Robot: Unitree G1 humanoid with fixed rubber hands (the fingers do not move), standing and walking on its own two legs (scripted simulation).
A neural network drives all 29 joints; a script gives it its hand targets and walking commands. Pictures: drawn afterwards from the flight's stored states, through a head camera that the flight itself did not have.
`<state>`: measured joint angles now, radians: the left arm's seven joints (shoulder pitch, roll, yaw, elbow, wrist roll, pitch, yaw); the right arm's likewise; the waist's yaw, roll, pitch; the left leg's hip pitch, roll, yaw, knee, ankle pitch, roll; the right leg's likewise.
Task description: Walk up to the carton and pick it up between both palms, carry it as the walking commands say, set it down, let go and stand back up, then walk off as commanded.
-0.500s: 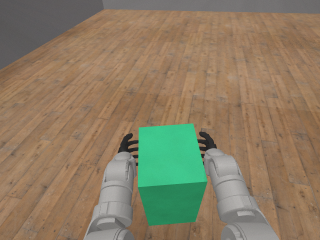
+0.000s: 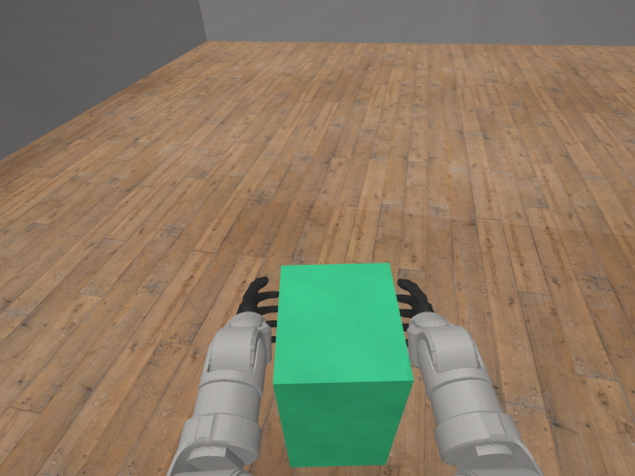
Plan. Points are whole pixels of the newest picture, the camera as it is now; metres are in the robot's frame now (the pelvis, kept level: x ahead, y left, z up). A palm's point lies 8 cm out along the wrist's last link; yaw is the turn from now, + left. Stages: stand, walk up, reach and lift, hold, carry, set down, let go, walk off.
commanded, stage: hold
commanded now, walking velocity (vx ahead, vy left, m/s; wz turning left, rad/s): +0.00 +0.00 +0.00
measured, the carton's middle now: (336, 371) +0.27 +0.00 -0.02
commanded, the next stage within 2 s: carry in 0.14 s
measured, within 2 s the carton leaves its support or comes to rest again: neither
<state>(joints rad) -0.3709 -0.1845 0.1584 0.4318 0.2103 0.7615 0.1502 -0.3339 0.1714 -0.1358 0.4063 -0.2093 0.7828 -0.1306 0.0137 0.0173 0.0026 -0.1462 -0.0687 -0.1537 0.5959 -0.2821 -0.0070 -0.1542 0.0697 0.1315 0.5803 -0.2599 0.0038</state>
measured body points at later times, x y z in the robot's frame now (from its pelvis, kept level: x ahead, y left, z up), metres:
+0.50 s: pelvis -0.06 +0.00 -0.02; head -0.08 +0.01 +0.43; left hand +0.25 +0.15 +0.06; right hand +0.27 -0.08 +0.06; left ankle +0.04 +0.12 -0.73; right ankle +0.04 -0.12 -0.72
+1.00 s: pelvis -0.22 -0.04 -0.02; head -0.22 -0.03 +0.43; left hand +0.06 +0.13 +0.06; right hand +0.10 -0.10 +0.05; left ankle -0.06 +0.09 -0.70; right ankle -0.12 -0.12 -0.73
